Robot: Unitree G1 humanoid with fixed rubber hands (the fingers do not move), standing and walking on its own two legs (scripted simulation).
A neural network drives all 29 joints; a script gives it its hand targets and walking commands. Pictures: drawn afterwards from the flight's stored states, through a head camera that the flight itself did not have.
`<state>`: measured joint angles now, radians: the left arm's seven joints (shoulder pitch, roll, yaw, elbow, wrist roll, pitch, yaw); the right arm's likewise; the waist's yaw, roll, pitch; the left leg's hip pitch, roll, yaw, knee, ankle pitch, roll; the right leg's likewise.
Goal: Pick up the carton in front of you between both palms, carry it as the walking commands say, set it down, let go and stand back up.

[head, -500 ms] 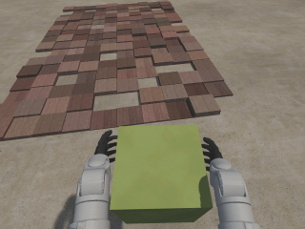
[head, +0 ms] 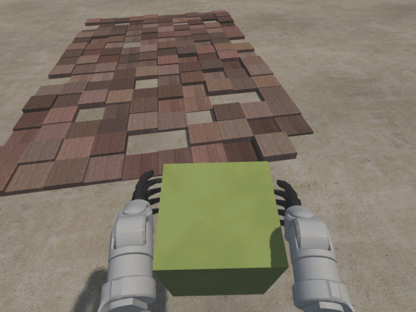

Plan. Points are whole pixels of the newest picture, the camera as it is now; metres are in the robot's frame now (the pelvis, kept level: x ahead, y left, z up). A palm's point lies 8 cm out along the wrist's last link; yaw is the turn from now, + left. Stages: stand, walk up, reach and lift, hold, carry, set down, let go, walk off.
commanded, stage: hold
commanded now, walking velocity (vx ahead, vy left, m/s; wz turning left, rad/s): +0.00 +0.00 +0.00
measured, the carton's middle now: (217, 233) +0.29 +0.00 -0.02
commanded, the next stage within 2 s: carry in 0.28 s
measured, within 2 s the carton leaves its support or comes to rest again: neither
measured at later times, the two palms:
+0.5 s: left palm (135, 183) +0.35 +0.17 +0.08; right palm (281, 189) +0.33 -0.13 +0.07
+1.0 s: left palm (135, 127) +0.53 +0.20 +0.09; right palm (252, 125) +0.53 -0.10 +0.08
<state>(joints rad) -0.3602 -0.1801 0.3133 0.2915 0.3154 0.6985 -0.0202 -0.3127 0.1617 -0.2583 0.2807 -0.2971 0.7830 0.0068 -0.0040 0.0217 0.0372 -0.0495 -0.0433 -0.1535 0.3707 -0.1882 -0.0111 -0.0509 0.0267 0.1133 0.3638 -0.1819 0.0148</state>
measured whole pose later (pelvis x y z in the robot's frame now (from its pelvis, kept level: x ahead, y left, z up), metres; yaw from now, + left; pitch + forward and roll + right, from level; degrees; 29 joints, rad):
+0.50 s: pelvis +0.04 +0.02 -0.01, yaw +0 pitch +0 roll +0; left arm -0.30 -0.16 0.21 0.05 0.23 0.82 0.02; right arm -0.25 0.15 -0.19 0.04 -0.21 0.89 -0.03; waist -0.01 -0.01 -0.11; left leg -0.22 -0.01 -0.01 0.52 -0.30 0.00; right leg -0.21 -0.02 0.07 0.51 -0.32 0.02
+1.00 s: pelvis +0.29 +0.04 -0.01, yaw -1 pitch +5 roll +1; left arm -0.05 -0.13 0.06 -0.50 0.01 1.16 0.17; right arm -0.02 0.13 -0.08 -0.50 -0.02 1.23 -0.14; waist 0.04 -0.03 -0.14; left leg -0.47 0.05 0.19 0.49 -0.22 0.01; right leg -0.07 -0.09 -0.14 0.42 -0.42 0.04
